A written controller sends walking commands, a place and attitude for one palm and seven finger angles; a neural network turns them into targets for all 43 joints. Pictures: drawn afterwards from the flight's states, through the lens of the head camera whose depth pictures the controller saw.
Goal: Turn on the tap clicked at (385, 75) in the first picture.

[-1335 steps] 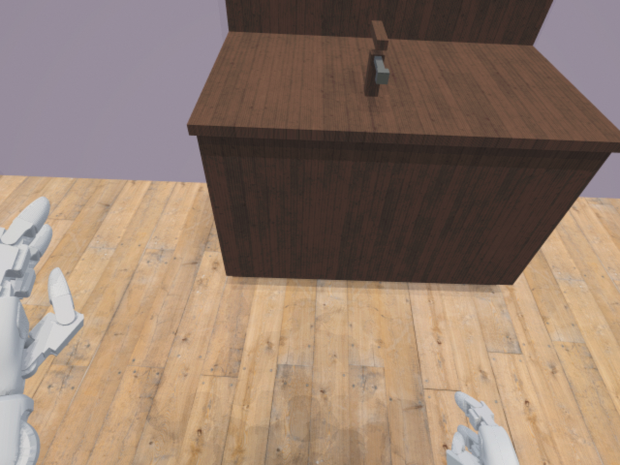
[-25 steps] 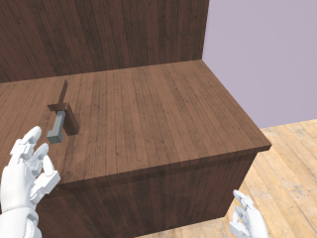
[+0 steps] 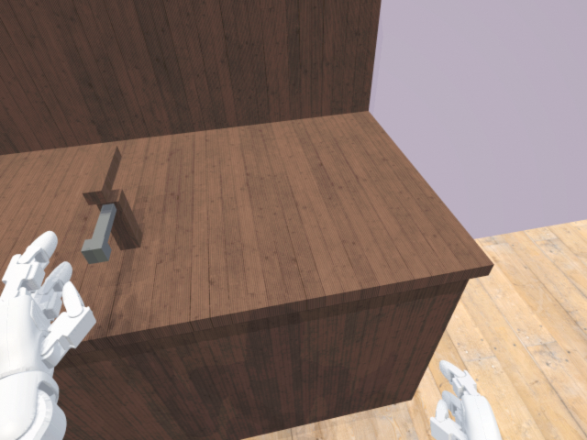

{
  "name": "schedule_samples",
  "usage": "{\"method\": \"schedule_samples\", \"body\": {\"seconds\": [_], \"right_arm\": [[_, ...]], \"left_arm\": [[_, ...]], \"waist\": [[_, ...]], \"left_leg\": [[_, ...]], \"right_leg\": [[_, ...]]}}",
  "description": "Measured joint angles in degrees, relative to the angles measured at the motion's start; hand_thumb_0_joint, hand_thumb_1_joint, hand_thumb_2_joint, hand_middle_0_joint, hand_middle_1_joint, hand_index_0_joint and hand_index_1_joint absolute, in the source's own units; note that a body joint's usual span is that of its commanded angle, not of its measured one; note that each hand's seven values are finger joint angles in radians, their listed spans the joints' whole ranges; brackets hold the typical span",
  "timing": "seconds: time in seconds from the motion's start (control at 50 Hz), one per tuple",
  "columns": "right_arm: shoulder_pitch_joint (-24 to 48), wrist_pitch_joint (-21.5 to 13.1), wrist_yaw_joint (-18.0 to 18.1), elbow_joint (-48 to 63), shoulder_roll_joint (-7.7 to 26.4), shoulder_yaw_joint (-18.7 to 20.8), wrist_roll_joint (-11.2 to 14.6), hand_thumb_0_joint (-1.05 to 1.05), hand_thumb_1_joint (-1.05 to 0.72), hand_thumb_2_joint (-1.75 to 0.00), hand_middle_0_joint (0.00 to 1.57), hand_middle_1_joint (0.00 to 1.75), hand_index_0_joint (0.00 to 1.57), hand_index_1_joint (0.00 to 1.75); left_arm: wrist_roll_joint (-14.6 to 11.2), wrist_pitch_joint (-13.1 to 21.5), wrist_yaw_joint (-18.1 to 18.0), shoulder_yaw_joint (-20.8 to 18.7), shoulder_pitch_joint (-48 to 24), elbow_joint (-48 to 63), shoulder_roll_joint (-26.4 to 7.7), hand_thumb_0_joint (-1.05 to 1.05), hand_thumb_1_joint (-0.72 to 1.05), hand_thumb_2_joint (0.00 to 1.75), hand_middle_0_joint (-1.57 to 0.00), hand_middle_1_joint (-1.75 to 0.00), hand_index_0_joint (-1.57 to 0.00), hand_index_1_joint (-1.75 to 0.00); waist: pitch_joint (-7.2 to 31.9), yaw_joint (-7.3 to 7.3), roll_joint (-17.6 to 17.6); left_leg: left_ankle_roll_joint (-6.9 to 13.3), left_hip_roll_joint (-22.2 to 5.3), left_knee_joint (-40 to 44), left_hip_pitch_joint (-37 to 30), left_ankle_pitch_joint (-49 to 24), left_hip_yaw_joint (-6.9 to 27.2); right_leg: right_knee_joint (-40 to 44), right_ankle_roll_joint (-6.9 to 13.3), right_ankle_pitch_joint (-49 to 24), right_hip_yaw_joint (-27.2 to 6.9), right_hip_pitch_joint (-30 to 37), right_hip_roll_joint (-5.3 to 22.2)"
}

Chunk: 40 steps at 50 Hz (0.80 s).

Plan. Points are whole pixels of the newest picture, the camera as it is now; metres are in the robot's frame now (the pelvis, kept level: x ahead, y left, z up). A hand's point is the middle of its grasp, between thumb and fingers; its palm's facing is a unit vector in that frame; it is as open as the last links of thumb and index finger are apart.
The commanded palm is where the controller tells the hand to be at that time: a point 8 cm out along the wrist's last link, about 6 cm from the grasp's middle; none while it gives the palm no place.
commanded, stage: reach beside the lever's end, fingers flat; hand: left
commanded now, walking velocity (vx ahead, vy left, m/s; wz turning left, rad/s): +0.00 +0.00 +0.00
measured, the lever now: (96, 250) +0.33 +0.35 +0.10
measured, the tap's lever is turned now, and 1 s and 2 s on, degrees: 0 0 0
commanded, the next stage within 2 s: none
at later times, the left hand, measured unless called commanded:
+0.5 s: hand (71, 298) +0.22 +0.30 +0.13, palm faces +0.55 -0.83 -0.10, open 7.5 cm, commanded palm +0.19 +0.34 +0.13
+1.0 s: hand (74, 275) +0.27 +0.33 +0.12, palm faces +0.54 -0.84 -0.09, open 7.7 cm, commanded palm +0.22 +0.37 +0.12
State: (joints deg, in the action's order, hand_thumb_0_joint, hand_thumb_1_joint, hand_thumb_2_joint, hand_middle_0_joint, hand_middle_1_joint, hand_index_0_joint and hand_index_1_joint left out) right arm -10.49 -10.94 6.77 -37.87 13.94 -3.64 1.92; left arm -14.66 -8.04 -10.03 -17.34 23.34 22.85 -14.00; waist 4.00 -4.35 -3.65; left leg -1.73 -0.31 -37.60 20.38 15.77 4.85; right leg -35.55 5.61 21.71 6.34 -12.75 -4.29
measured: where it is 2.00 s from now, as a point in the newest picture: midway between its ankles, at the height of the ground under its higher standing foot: outside the picture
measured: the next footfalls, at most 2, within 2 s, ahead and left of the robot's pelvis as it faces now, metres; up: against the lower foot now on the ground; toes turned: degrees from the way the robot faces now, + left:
none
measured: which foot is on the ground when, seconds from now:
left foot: down 0.00-1.00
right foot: down 0.00-1.00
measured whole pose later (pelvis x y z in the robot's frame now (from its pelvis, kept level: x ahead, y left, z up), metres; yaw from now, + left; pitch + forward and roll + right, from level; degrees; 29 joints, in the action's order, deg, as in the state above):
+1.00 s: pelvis +0.00 +0.04 +0.00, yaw -1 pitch +2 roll -2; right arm -10.5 -10.2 5.4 -39.2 14.4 -3.2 1.2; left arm -12.0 -0.5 -8.2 -22.0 5.2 -0.4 -16.2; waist 2.6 -2.5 -2.9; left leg 1.0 1.3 -39.0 25.0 15.6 3.3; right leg -35.9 2.7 20.8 5.1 -16.9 -2.5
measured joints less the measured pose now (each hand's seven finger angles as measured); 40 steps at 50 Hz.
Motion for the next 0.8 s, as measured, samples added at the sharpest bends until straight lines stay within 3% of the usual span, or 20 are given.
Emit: {"method": "schedule_samples", "body": {"seconds": [0.18,0.32,0.46,0.6,0.8], "right_arm": [[0.54,-1.20,0.89,-1.89,0.21,0.08,0.39,0.01,-0.90,-0.90,0.20,0.30,0.21,0.30],[-0.39,-0.80,0.13,-1.38,0.12,0.46,0.15,0.01,-0.90,-0.90,0.20,0.30,0.21,0.30],[-0.69,-0.45,-0.39,-1.09,0.51,0.98,-0.07,0.01,-0.90,-0.90,0.20,0.30,0.21,0.30],[0.58,-1.44,-0.40,-1.69,0.52,0.56,-0.37,0.01,-0.90,-0.90,0.20,0.30,0.20,0.30],[0.93,0.42,-0.88,-0.61,-0.85,-0.23,-0.55,0.01,-0.90,-0.90,0.20,0.30,0.21,0.30]], "left_arm": [[0.05,0.62,1.10,-1.55,-8.18,-8.22,-1.32,0.02,0.90,0.90,-0.20,-0.30,-0.20,-0.30],[-0.45,1.33,1.38,-2.01,-7.31,-9.50,-1.37,0.02,0.89,0.90,-0.20,-0.29,-0.20,-0.29],[0.53,3.12,0.03,-3.44,-6.70,-10.97,-0.89,0.02,0.89,0.90,-0.19,-0.27,-0.20,-0.27],[1.40,6.56,0.69,-2.00,-10.81,-13.09,-0.25,0.02,0.90,0.90,-0.18,-0.25,-0.19,-0.26],[1.38,3.76,1.17,-3.00,-14.50,-18.61,-1.83,0.02,0.89,0.90,-0.18,-0.23,-0.19,-0.23]], "waist": [[-1.54,0.99,-0.51],[-0.28,1.71,0.04],[-0.57,1.50,0.38],[-1.73,1.10,0.35],[-0.63,1.86,0.69]], "left_leg": [[0.14,-0.33,0.58,0.51,-1.11,-0.09],[0.50,-0.06,1.45,0.80,-1.31,-1.44],[1.12,0.41,0.35,1.38,-0.66,-1.39],[1.81,1.29,-0.67,2.73,-0.67,-0.95],[2.37,1.41,0.24,2.93,-0.87,-1.87]], "right_leg": [[1.01,-0.13,-1.48,-0.13,-0.43,-0.30],[1.01,-0.79,-1.57,-1.42,-1.43,0.19],[0.52,-1.37,-1.15,-1.31,-1.58,0.62],[-0.41,-2.04,-0.88,-0.73,-2.61,1.43],[0.55,-2.64,-1.41,-1.67,-3.02,1.69]]}}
